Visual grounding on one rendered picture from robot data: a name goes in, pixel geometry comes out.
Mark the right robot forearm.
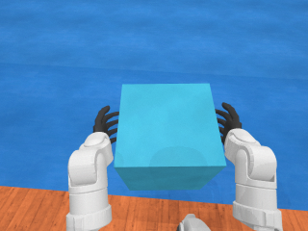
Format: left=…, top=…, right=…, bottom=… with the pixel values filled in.
left=224, top=128, right=283, bottom=231

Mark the robot left hand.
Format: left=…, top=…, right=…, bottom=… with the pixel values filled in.
left=92, top=105, right=119, bottom=144

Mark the right robot shin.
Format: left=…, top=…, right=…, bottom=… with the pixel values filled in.
left=183, top=214, right=195, bottom=220

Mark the left robot forearm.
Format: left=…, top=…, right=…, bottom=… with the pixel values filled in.
left=65, top=132, right=114, bottom=231

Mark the robot right hand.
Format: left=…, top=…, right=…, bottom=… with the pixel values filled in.
left=215, top=102, right=242, bottom=145

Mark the carton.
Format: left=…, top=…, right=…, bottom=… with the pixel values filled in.
left=114, top=83, right=227, bottom=191

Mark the robot right thigh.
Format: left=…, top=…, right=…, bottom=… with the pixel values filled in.
left=179, top=218, right=211, bottom=231

